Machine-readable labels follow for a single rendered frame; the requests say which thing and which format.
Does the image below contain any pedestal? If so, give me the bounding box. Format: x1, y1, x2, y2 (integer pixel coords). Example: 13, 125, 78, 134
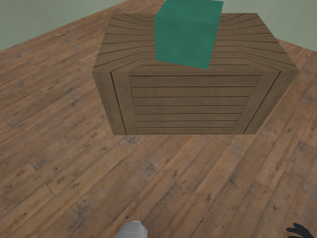
91, 13, 300, 136

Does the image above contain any robot right hand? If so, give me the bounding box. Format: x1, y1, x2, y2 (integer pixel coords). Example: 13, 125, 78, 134
286, 222, 314, 238

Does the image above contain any left robot thigh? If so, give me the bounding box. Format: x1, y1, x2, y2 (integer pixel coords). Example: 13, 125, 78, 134
115, 222, 148, 238

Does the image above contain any carton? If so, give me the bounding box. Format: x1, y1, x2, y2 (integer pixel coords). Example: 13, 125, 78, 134
155, 0, 224, 69

